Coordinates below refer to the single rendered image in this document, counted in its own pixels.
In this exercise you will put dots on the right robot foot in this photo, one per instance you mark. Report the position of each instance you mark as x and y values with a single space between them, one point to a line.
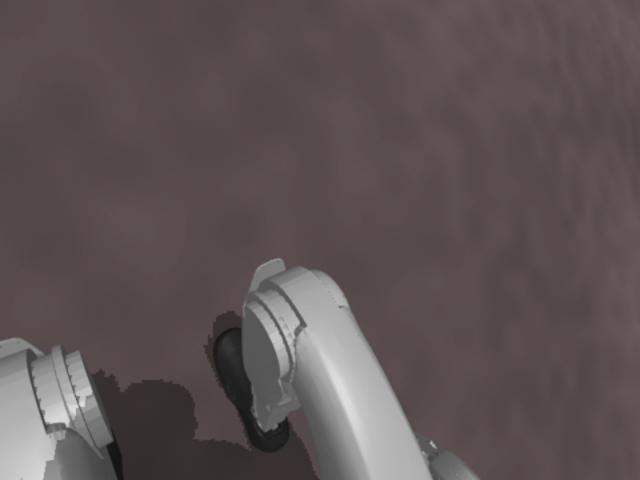
227 353

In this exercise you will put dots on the left robot foot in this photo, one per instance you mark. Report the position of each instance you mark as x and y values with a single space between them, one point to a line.
116 457

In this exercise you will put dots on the right robot hand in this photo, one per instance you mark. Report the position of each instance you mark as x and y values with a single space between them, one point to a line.
444 465

